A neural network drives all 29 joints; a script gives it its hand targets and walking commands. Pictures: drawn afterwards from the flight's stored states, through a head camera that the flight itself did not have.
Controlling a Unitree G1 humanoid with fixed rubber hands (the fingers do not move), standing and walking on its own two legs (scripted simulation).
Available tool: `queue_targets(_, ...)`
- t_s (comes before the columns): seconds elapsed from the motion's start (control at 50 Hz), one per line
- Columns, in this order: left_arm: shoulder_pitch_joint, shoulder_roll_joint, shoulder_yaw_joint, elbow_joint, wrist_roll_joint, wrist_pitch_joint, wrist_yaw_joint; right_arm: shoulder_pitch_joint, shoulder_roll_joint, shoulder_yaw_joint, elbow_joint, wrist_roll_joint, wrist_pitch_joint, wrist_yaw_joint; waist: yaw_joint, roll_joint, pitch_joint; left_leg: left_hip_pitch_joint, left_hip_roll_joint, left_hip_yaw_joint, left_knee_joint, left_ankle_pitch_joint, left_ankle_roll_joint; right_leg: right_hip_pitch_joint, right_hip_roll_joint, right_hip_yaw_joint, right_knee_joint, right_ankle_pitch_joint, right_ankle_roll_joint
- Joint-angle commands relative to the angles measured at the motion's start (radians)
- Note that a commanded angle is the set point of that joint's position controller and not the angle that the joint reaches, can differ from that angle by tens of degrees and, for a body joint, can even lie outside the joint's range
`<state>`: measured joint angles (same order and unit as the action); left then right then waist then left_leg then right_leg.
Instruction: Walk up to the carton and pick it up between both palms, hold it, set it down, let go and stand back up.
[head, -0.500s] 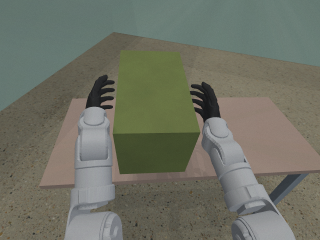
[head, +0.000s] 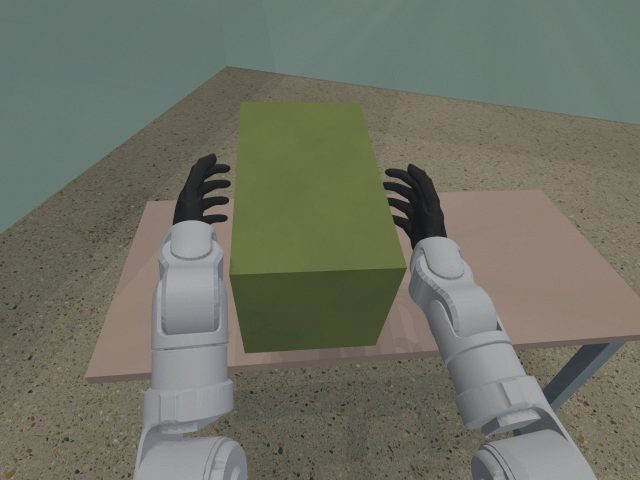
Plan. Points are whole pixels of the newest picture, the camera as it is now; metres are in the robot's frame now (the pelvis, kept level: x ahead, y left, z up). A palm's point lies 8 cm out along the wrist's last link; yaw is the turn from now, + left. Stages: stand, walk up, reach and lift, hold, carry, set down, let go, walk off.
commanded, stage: hold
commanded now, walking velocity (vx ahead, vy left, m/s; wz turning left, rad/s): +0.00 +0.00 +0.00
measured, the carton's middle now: (306, 219) +0.44 +0.02 +0.12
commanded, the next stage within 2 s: none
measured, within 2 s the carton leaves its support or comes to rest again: neither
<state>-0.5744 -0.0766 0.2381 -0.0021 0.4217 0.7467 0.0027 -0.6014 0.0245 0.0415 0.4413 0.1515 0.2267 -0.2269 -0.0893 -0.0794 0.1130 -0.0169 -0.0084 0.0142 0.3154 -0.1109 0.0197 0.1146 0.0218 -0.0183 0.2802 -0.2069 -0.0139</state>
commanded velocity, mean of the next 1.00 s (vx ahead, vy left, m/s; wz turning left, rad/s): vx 0.00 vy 0.00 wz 0.00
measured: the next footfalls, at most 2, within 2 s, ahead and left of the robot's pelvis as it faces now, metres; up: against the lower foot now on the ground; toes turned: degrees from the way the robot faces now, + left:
none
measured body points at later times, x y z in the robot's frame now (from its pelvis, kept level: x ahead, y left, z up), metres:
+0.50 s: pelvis +0.00 -0.01 +0.00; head -0.04 +0.03 +0.45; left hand +0.37 +0.15 +0.19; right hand +0.37 -0.12 +0.18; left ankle +0.06 +0.10 -0.75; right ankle -0.02 -0.11 -0.75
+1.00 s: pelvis -0.01 +0.00 +0.00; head -0.05 +0.03 +0.45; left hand +0.36 +0.15 +0.19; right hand +0.36 -0.13 +0.17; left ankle +0.06 +0.10 -0.75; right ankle -0.02 -0.11 -0.75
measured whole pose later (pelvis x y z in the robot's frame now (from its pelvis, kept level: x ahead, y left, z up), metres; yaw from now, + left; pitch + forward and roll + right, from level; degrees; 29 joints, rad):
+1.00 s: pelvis -0.01 +0.00 +0.00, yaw +0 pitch -13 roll +0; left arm -0.61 -0.08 0.27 0.04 0.45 0.76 -0.03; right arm -0.62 0.06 0.00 0.48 0.11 0.22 -0.22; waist -0.08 -0.09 0.13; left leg 0.01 0.00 0.02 0.30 -0.09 0.02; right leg 0.13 0.03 -0.02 0.29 -0.20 -0.02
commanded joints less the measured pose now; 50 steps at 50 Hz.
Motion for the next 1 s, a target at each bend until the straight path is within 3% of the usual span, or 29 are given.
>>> queue_targets(0.0,-0.52,-0.48,-0.415,-0.058,-0.16,-0.061,-0.163,-0.709,0.417,0.278,-0.239,0.027,-0.066,0.106,-0.006,0.096,-0.401,0.327,0.025,0.012,0.0,0.174,-0.004,-0.184,0.004,-0.084,-0.069,0.153,0.04)
queue_targets(0.06,-0.514,-0.474,-0.393,-0.036,-0.153,-0.06,-0.172,-0.723,0.426,0.281,-0.245,0.028,-0.071,0.103,0.005,0.079,-0.395,0.306,0.018,0.023,-0.005,0.158,0.005,-0.172,-0.003,-0.079,-0.068,0.17,0.049)
queue_targets(0.16,-0.522,-0.458,-0.378,-0.025,-0.152,-0.056,-0.183,-0.724,0.432,0.28,-0.23,0.027,-0.067,0.092,-0.004,0.061,-0.382,0.295,0.012,0.028,-0.009,0.14,0.016,-0.154,-0.007,-0.074,-0.07,0.189,0.058)
queue_targets(0.28,-0.559,-0.47,-0.403,-0.033,-0.166,-0.08,-0.183,-0.732,0.45,0.274,-0.229,0.014,-0.08,0.095,-0.017,0.086,-0.413,0.304,0.011,0.025,-0.006,0.132,0.012,-0.174,-0.015,-0.077,-0.066,0.191,0.053)
queue_targets(0.38,-0.561,-0.462,-0.383,0.001,-0.151,-0.078,-0.178,-0.742,0.443,0.254,-0.198,0.003,-0.081,0.102,0.0,0.096,-0.378,0.287,0.014,0.027,-0.018,0.085,0.014,-0.199,-0.014,-0.077,-0.073,0.119,0.05)
queue_targets(0.54,-0.541,-0.459,-0.387,-0.008,-0.151,-0.074,-0.179,-0.735,0.435,0.269,-0.209,0.011,-0.089,0.092,-0.007,0.081,-0.392,0.312,0.011,0.027,-0.004,0.134,0.015,-0.174,-0.017,-0.077,-0.068,0.19,0.056)
queue_targets(0.56,-0.471,-0.496,-0.38,-0.041,-0.124,-0.057,-0.186,-0.604,0.464,0.276,-0.195,0.014,-0.075,0.082,-0.058,0.101,-0.378,0.341,0.011,0.034,0.005,0.212,-0.011,-0.089,0.008,-0.081,-0.05,0.281,0.073)
queue_targets(0.58,-0.468,-0.484,-0.394,-0.074,-0.136,-0.05,-0.198,-0.645,0.442,0.296,-0.237,0.036,-0.071,0.076,-0.037,0.113,-0.397,0.317,-0.001,0.026,0.019,0.246,-0.027,-0.06,-0.001,-0.085,-0.049,0.302,0.079)
queue_targets(0.62,-0.483,-0.47,-0.408,-0.091,-0.143,-0.049,-0.205,-0.656,0.445,0.315,-0.27,0.054,-0.068,0.071,-0.043,0.113,-0.406,0.32,-0.003,0.026,0.027,0.268,-0.034,-0.062,0.003,-0.09,-0.044,0.321,0.081)
queue_targets(0.8,-0.523,-0.482,-0.423,-0.074,-0.149,-0.056,-0.173,-0.714,0.442,0.293,-0.287,0.011,-0.082,0.101,-0.008,0.107,-0.372,0.317,0.026,0.03,-0.005,0.15,-0.013,-0.173,0.014,-0.102,-0.07,0.112,0.045)
queue_targets(0.98,-0.536,-0.473,-0.348,-0.005,-0.119,-0.037,-0.188,-0.715,0.438,0.236,-0.205,-0.014,-0.08,0.11,-0.007,0.081,-0.346,0.288,0.021,0.05,-0.039,0.054,0.015,-0.163,0.002,-0.09,-0.08,0.078,0.05)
